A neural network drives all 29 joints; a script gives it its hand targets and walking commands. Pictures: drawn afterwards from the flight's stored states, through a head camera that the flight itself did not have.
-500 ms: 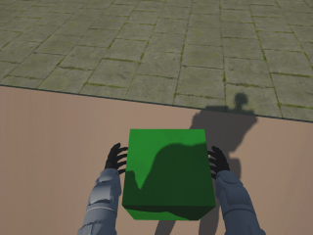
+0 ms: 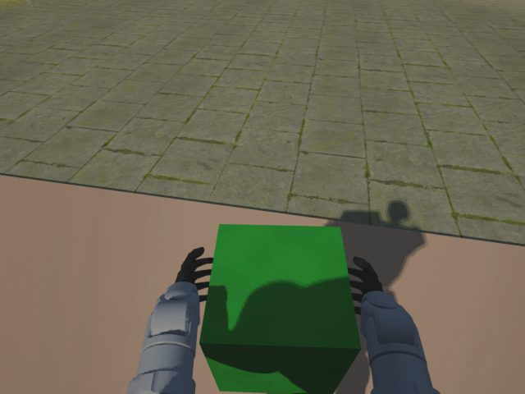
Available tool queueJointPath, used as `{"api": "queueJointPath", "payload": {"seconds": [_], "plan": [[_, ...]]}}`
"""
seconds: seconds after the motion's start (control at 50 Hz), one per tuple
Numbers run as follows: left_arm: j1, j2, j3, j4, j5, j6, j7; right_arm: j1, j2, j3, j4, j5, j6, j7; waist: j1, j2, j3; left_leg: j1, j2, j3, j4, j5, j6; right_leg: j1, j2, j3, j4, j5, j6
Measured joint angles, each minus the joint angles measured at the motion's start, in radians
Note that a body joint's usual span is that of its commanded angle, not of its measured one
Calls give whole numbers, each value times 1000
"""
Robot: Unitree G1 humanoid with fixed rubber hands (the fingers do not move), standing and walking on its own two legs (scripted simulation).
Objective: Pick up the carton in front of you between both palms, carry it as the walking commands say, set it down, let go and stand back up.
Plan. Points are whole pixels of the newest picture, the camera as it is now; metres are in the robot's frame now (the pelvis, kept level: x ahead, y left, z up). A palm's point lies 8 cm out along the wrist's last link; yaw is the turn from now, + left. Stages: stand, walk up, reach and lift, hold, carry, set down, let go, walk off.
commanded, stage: reach and lift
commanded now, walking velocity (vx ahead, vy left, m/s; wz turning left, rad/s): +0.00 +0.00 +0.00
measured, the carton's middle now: (277, 312) +0.30 +0.00 -0.06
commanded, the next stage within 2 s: hold in 0.76 s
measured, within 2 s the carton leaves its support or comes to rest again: neither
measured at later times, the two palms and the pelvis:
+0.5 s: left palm (186, 283) +0.30 +0.15 +0.03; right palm (372, 293) +0.30 -0.15 +0.02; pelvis +0.02 +0.00 +0.01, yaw +0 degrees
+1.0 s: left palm (181, 278) +0.29 +0.15 +0.06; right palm (376, 289) +0.29 -0.15 +0.05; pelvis +0.01 +0.00 +0.01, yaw +0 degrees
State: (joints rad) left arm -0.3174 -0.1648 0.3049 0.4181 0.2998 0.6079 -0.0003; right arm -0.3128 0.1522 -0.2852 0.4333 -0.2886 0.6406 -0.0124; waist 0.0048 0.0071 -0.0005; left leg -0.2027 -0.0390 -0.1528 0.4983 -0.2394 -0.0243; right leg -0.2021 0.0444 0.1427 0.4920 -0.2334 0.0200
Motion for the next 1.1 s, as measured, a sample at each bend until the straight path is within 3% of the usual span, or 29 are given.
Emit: {"api": "queueJointPath", "payload": {"seconds": [0.2,0.38,0.78,0.96,1.1], "plan": [[3,-1,-18,-49,-19,0,5,7,-6,22,-58,14,5,-2,-14,16,-2,15,2,0,-35,13,0,14,-4,-2,-33,11,0],[41,10,-47,-68,-14,25,-11,58,-3,59,-103,12,42,-11,-8,8,-11,69,6,-1,-91,24,2,67,-9,-5,-84,19,-3],[87,20,-94,-163,-45,77,4,86,-8,95,-175,33,84,-13,-9,-4,-15,111,5,1,-120,31,6,115,-15,-7,-123,29,-2],[99,22,-120,-225,-51,140,8,102,-12,108,-231,46,135,-10,-6,0,-6,144,7,7,-141,46,6,143,-16,-2,-138,43,0],[44,11,-70,-171,-24,145,-8,44,1,69,-187,15,153,-1,2,2,18,138,6,7,-119,46,4,135,-14,-6,-110,40,-1]]}}
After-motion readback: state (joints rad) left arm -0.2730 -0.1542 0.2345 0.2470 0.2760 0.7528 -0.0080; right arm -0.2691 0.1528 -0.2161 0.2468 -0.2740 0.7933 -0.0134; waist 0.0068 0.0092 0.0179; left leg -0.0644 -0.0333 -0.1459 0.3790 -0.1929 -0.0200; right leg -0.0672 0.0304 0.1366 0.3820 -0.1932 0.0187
